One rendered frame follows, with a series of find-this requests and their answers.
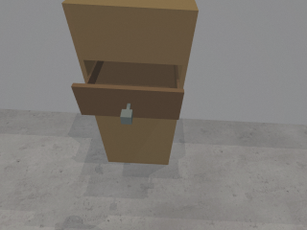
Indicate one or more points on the cabinet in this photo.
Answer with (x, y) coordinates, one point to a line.
(136, 31)

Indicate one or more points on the handle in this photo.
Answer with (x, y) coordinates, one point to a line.
(126, 115)

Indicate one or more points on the drawer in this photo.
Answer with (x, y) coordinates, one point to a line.
(151, 89)

